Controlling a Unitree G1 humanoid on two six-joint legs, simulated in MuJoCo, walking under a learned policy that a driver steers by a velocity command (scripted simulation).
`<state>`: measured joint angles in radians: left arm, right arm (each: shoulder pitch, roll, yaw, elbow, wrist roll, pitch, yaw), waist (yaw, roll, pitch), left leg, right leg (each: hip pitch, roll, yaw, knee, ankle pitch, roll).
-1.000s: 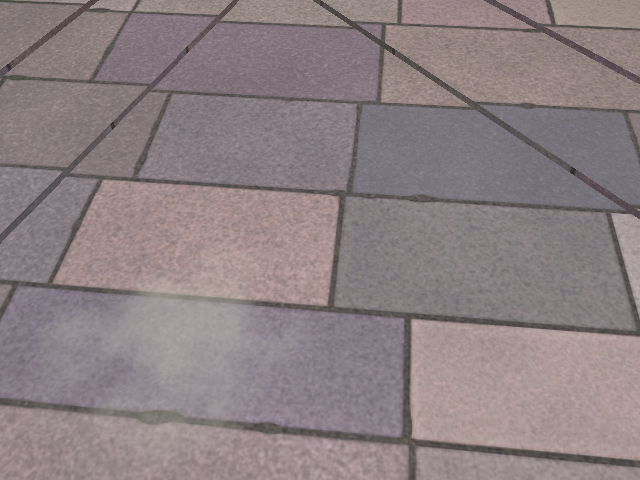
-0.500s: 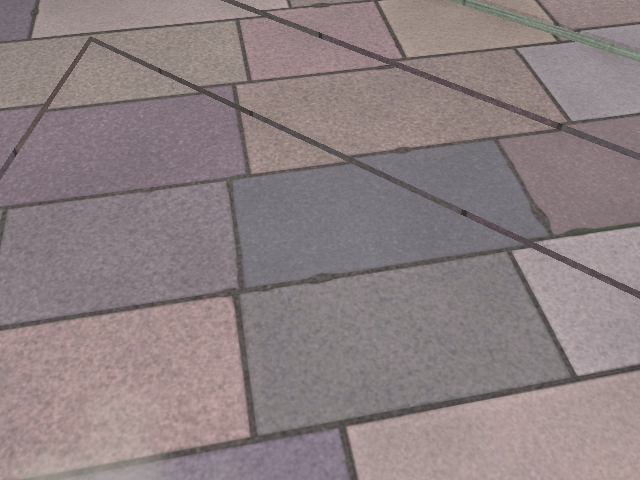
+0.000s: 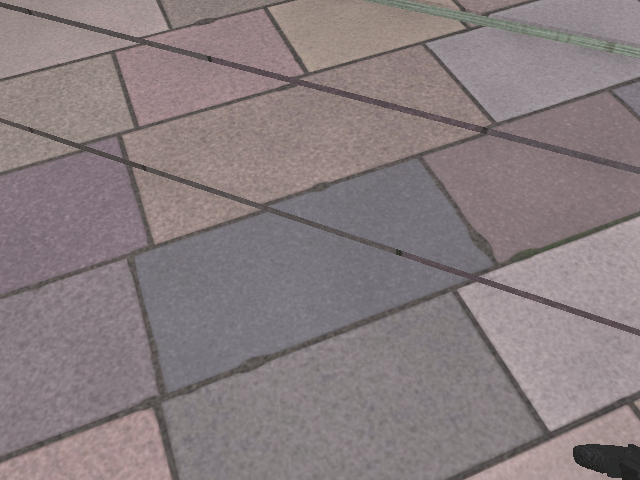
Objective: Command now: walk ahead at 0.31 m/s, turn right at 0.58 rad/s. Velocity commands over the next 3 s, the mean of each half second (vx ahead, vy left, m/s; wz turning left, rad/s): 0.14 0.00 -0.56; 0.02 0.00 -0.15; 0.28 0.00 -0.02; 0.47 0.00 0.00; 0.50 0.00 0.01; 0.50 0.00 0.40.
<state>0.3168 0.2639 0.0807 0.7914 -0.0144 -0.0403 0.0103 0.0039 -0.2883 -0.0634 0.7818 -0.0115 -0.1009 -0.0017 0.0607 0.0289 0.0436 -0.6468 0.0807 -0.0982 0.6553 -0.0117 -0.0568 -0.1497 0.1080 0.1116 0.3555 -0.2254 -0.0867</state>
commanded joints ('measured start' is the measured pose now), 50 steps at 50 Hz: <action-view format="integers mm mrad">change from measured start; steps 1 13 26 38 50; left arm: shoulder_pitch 21 8 -26 -191 -199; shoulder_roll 175 178 111 115 89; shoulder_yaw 47 42 15 -9 -12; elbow -50 -140 -168 -147 -52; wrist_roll -7 -10 15 31 32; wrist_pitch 7 99 90 34 52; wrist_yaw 13 37 -7 6 12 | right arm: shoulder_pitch -63 29 44 103 118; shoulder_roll -59 -93 -159 -62 -89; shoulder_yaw -10 -11 -31 -5 10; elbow -83 -92 -28 28 104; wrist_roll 9 -18 34 15 -2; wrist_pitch -7 66 103 113 82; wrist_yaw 8 -16 -8 -13 -4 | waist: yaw -2 -36 -25 -64 -61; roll -128 101 100 -165 40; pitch -67 -124 -149 -132 -57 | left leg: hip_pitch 201 421 411 259 389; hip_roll -108 192 198 -20 11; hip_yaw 68 -152 75 97 53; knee -118 -367 -317 120 -269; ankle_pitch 123 -50 -60 -388 -164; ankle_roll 3 264 243 -26 61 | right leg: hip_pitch -105 -432 -73 0 -18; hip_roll -174 -146 -114 -305 -146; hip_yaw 131 -27 -161 53 -34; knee -11 901 182 27 82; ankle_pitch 412 -263 -4 487 109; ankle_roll -86 157 67 -126 41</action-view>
